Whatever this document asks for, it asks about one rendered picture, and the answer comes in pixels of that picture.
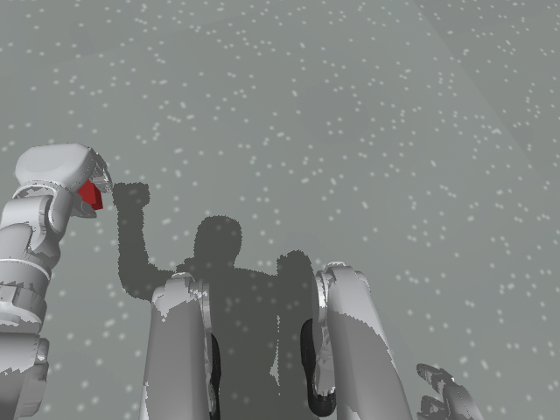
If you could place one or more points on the right robot foot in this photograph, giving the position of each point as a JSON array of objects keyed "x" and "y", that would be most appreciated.
[{"x": 322, "y": 406}]

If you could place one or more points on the small box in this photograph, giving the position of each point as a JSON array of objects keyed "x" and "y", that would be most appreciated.
[{"x": 91, "y": 195}]

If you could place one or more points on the right robot hand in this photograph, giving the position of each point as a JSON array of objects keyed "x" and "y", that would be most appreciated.
[{"x": 458, "y": 403}]

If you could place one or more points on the left robot arm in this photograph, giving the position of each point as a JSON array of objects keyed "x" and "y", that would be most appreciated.
[{"x": 32, "y": 224}]

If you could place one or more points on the left robot hand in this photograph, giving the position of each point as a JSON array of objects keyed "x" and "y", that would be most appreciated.
[{"x": 68, "y": 165}]

